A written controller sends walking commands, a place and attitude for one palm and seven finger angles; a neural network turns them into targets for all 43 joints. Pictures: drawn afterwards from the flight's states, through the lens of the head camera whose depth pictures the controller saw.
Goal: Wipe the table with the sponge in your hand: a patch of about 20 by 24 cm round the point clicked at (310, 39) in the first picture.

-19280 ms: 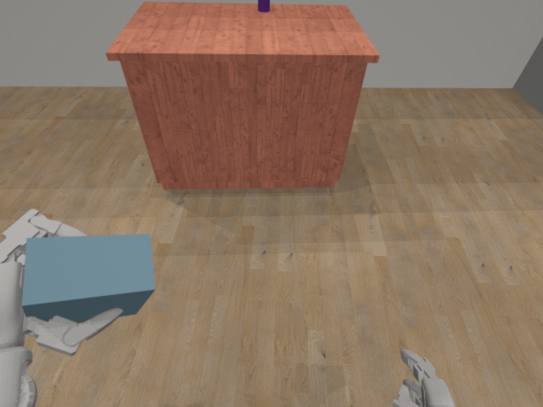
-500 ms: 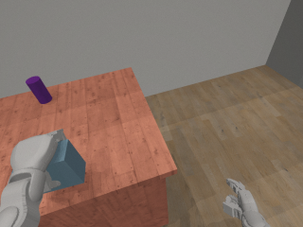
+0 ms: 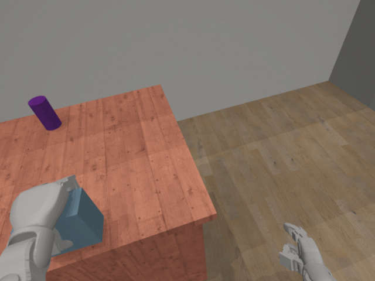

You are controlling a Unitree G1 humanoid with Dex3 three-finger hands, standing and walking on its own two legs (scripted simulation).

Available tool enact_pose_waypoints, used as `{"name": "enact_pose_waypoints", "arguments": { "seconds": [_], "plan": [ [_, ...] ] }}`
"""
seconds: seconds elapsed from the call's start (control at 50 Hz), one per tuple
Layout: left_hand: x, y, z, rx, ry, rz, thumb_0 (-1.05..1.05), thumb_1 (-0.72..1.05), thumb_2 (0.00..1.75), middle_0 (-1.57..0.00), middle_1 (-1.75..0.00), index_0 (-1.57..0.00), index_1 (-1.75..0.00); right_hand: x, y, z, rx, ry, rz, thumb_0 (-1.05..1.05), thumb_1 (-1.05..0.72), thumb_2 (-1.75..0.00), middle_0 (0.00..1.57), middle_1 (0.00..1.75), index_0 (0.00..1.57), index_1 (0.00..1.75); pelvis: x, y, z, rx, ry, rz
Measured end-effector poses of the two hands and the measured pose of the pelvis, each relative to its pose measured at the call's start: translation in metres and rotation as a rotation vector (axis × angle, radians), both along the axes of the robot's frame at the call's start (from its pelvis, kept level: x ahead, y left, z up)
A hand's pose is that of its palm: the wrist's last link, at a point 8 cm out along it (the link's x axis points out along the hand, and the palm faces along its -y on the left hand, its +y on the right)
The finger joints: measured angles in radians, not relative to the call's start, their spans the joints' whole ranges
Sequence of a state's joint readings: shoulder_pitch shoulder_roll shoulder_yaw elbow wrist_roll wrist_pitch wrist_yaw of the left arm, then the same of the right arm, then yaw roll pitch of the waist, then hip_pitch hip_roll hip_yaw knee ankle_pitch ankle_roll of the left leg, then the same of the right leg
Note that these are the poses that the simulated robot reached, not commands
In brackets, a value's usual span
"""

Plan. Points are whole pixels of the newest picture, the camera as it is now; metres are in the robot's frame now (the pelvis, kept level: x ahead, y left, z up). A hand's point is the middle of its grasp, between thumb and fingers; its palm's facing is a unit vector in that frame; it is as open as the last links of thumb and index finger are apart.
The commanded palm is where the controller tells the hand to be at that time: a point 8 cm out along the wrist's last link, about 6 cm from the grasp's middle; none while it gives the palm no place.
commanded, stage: lower the sponge onto the table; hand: left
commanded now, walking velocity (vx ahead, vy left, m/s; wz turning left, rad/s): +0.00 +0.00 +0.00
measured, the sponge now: (67, 227) +0.18 +0.29 +0.04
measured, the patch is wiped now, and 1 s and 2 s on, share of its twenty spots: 0.00 0.25 0.35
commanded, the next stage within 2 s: wipe forward along the first lane in 0.42 s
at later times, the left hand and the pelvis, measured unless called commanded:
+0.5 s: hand (61, 215) +0.20 +0.31 +0.06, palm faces -0.05 -0.08 -1.00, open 10.5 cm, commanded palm +0.17 +0.30 +0.12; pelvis +0.00 +0.00 +0.00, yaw +0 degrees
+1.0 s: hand (61, 198) +0.24 +0.33 +0.06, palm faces -0.06 -0.04 -1.00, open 10.5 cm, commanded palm +0.22 +0.33 +0.10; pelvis +0.00 +0.00 +0.00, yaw +1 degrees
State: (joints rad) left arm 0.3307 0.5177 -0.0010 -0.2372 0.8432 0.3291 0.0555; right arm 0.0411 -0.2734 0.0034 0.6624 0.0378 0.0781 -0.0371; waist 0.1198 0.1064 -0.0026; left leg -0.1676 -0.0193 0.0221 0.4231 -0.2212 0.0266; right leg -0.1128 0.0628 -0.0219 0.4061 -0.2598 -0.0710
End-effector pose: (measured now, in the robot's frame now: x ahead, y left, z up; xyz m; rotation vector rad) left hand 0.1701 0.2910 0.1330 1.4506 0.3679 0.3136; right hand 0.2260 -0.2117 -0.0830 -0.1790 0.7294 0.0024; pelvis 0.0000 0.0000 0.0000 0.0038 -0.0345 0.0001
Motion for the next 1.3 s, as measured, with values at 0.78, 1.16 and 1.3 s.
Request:
{"name": "enact_pose_waypoints", "arguments": {
  "seconds": [0.78,1.16,1.3],
  "plan": [
    [0.027,0.023,-0.017,0.039,0.018,0.03,-0.01,-0.52,1.03,-0.66,-1.34,-0.69,-1.33,-0.02,-0.018,-0.016,-0.029,0.08,-0.052,0.01,-0.91,-0.9,0.2,0.3,0.2,0.3,-0.002,-0.004,-0.003,-0.001,0.041,0.016],
    [0.07,0.037,-0.02,0.068,0.059,0.038,-0.01,-0.53,1.03,-0.67,-1.34,-0.7,-1.33,-0.037,-0.023,-0.027,-0.033,0.143,-0.069,0.01,-0.91,-0.9,0.2,0.3,0.2,0.3,-0.004,-0.003,-0.005,-0.004,0.082,0.029],
    [0.085,0.044,-0.02,0.072,0.07,0.032,-0.01,-0.53,1.03,-0.67,-1.33,-0.7,-1.33,-0.049,-0.032,-0.032,-0.047,0.184,-0.093,0.01,-0.91,-0.9,0.2,0.3,0.2,0.3,-0.002,-0.004,-0.005,-0.006,0.098,0.029]
  ]
}}
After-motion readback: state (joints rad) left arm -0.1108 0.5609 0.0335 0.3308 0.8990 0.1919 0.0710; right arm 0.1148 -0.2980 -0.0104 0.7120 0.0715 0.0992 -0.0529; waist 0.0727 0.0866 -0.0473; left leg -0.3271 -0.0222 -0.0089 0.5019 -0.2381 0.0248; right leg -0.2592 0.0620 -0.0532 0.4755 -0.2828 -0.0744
